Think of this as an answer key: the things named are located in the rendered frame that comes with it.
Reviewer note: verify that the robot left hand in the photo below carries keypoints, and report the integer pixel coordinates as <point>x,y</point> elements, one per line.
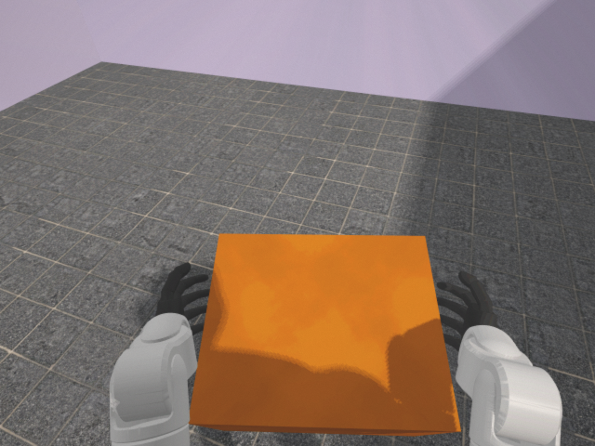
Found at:
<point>172,300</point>

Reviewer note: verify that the robot right forearm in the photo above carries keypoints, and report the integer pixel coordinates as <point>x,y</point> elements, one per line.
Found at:
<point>513,402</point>

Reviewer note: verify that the robot left forearm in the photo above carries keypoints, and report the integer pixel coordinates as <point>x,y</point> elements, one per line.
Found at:
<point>149,399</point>

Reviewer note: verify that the robot right hand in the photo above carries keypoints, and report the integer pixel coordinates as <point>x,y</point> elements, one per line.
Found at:
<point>479,311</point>

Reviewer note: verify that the carton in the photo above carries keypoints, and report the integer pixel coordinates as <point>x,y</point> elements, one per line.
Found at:
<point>326,334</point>

